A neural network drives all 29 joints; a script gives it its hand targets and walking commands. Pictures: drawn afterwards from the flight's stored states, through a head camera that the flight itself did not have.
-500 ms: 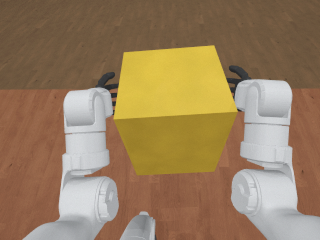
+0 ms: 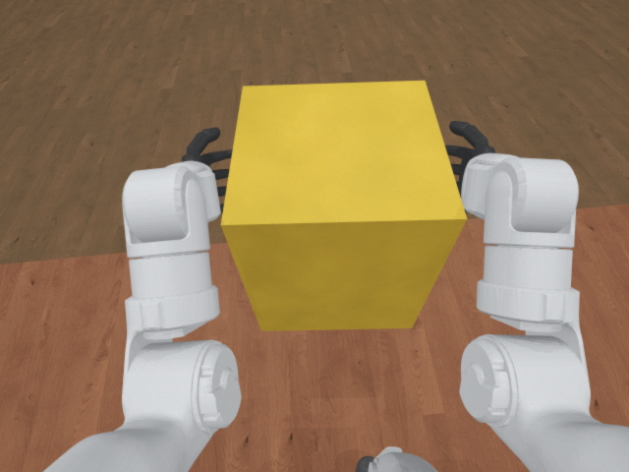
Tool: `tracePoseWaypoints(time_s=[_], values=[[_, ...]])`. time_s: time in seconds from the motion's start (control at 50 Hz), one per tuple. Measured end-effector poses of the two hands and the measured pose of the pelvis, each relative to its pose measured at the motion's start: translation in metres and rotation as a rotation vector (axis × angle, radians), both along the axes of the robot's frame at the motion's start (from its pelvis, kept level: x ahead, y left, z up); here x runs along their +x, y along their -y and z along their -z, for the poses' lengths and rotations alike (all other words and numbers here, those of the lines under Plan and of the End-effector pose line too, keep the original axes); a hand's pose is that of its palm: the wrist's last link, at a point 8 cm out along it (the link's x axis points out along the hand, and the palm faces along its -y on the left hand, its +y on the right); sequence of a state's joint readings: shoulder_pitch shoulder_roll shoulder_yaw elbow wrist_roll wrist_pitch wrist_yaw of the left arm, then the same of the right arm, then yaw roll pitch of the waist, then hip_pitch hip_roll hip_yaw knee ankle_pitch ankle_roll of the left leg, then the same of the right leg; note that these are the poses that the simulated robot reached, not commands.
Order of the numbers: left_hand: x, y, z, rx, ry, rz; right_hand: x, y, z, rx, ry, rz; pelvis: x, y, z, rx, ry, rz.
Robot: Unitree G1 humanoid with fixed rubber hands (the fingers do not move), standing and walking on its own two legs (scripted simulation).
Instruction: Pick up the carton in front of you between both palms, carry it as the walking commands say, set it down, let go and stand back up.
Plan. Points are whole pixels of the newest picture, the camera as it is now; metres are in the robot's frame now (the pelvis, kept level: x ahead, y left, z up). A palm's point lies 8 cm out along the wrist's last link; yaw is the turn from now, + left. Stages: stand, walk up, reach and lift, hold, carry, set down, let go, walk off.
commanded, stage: carry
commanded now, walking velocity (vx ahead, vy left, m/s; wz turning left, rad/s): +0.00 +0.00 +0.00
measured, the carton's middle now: (335, 218) +0.40 -0.01 +0.11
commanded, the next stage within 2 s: none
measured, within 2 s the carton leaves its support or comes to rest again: neither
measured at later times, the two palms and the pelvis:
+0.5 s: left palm (195, 131) +0.50 +0.16 +0.18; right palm (431, 120) +0.49 -0.14 +0.18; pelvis +0.14 +0.01 +0.03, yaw +0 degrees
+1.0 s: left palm (194, 144) +0.49 +0.17 +0.17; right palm (423, 130) +0.49 -0.13 +0.17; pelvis +0.15 +0.01 +0.03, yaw +0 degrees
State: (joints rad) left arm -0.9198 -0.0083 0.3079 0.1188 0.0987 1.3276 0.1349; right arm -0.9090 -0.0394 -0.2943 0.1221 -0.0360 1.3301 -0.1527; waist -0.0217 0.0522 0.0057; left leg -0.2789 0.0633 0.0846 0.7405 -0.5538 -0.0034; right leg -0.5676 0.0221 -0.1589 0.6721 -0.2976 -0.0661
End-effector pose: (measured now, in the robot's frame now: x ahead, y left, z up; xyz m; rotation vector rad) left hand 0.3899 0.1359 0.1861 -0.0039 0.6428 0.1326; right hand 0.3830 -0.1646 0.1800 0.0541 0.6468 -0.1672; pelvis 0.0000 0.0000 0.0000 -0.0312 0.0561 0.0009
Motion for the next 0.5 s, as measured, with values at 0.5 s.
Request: tracePoseWaypoints(time_s=[0.5], values=[[0.106,-0.023,0.001,0.013,-0.138,0.007,0.109,-0.024,-0.003,-0.030,-0.137,-0.049,0.141,-0.010,-0.027,0.031,0.023,-0.002]])
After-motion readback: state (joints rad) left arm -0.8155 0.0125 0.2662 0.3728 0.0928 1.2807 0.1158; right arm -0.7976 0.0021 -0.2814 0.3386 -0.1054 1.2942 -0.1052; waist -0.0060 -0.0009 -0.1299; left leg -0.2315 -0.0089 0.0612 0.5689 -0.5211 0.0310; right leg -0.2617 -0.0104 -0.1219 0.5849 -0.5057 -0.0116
